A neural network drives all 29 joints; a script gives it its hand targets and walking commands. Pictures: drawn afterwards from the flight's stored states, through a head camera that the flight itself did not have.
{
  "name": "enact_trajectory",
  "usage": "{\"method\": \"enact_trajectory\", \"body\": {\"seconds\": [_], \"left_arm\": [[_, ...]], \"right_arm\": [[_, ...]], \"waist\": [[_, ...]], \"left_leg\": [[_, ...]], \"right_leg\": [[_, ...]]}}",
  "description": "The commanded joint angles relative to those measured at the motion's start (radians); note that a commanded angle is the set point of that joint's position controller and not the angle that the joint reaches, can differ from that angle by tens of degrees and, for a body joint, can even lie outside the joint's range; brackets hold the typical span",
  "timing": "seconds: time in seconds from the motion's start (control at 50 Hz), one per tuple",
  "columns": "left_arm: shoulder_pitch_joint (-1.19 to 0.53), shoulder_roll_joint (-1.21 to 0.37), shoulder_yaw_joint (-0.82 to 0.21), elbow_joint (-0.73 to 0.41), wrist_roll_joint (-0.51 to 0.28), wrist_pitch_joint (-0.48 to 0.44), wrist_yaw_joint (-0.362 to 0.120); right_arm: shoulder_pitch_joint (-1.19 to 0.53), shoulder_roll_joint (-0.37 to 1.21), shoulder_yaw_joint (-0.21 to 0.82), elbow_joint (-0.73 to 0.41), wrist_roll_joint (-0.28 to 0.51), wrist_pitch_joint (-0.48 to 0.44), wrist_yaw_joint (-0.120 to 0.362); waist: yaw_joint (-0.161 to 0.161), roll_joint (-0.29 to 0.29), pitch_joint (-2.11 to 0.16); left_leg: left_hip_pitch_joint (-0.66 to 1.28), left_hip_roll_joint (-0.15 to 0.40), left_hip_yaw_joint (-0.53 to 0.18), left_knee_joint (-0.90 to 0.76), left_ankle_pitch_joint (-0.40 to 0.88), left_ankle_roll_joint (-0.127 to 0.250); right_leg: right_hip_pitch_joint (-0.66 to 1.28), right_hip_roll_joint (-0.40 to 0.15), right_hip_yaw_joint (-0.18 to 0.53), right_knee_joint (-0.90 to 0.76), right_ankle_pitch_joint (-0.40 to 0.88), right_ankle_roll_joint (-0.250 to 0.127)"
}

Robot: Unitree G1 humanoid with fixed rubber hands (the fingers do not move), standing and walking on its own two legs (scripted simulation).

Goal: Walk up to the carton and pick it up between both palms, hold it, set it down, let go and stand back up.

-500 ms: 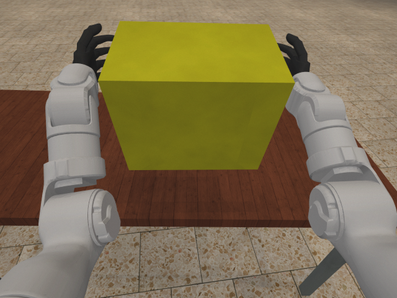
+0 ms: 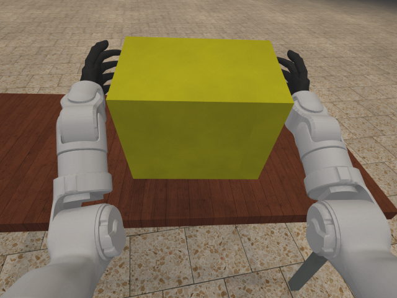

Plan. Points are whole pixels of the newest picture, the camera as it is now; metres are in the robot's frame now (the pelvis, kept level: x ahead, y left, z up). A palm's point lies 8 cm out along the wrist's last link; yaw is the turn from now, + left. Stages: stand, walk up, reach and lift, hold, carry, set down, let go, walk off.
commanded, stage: set down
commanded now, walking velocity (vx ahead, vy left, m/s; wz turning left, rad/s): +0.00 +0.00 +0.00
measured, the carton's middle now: (197, 113) +0.42 -0.02 +0.20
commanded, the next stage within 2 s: none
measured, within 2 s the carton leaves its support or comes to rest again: neither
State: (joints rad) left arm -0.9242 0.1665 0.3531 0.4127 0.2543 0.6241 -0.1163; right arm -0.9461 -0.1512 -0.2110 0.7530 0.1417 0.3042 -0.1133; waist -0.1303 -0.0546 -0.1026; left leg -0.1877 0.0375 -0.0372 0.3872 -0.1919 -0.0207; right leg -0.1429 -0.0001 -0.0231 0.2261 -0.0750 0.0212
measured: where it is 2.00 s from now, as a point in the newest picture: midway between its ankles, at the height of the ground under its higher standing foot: outside the picture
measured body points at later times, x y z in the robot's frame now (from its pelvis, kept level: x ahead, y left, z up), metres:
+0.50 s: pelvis +0.02 +0.00 +0.00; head +0.02 +0.04 +0.45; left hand +0.48 +0.17 +0.22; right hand +0.44 -0.20 +0.21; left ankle +0.01 +0.13 -0.75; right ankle +0.03 -0.14 -0.75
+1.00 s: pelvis +0.01 +0.00 +0.00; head +0.01 +0.04 +0.45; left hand +0.47 +0.15 +0.20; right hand +0.41 -0.21 +0.19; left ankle +0.01 +0.13 -0.75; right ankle +0.03 -0.14 -0.75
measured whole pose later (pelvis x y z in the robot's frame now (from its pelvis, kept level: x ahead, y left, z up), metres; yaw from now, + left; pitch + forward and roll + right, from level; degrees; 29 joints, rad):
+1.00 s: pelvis +0.01 +0.00 +0.00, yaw +0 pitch +0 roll -2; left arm -0.94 0.20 0.36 0.75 0.25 0.33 -0.14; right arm -0.85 -0.03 -0.39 0.76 -0.08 0.18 -0.10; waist -0.14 -0.06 -0.04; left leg -0.18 0.03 -0.04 0.37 -0.20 -0.02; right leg -0.14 0.00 -0.02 0.23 -0.09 0.02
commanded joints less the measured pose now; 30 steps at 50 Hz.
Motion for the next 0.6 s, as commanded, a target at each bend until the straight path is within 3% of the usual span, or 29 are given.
{"method": "enact_trajectory", "body": {"seconds": [0.0, 0.1, 0.18, 0.32, 0.44, 0.58], "left_arm": [[-0.596, -0.386, -0.173, 0.113, -0.072, -0.082, -0.160], [-0.603, -0.385, -0.170, 0.163, -0.076, -0.132, -0.157], [-0.563, -0.391, -0.182, 0.167, -0.084, -0.158, -0.154], [-0.482, -0.403, -0.230, 0.097, -0.120, -0.191, -0.150], [-0.420, -0.404, -0.260, 0.058, -0.138, -0.203, -0.149], [-0.452, -0.426, -0.295, 0.067, -0.149, -0.230, -0.145]], "right_arm": [[-0.630, 0.427, 0.112, -0.134, -0.082, -0.074, 0.177], [-0.615, 0.430, 0.076, -0.107, -0.134, -0.110, 0.176], [-0.563, 0.429, 0.084, -0.107, -0.136, -0.130, 0.161], [-0.495, 0.438, 0.172, -0.195, -0.097, -0.155, 0.131], [-0.444, 0.446, 0.235, -0.264, -0.067, -0.177, 0.111], [-0.444, 0.458, 0.224, -0.284, -0.072, -0.190, 0.105]], "waist": [[0.036, 0.062, -0.183], [0.021, 0.053, -0.215], [-0.005, 0.067, -0.260], [-0.020, 0.066, -0.368], [-0.026, 0.066, -0.405], [-0.042, 0.084, -0.400]], "left_leg": [[0.078, -0.076, 0.112, -0.186, -0.066, 0.027], [0.108, -0.082, 0.112, -0.177, -0.005, 0.018], [0.167, -0.084, 0.104, -0.140, 0.144, -0.003], [0.217, -0.090, 0.100, -0.087, 0.347, -0.024], [0.226, -0.095, 0.098, -0.052, 0.453, -0.038], [0.236, -0.092, 0.093, -0.043, 0.442, -0.047]], "right_leg": [[0.260, 0.035, -0.058, 0.005, -0.162, -0.009], [0.287, 0.032, -0.057, 0.012, -0.093, -0.001], [0.319, 0.040, -0.063, 0.019, 0.041, 0.005], [0.402, 0.041, -0.057, 0.058, 0.320, 0.021], [0.443, 0.039, -0.055, 0.083, 0.477, 0.026], [0.379, 0.039, -0.063, 0.069, 0.410, 0.022]]}}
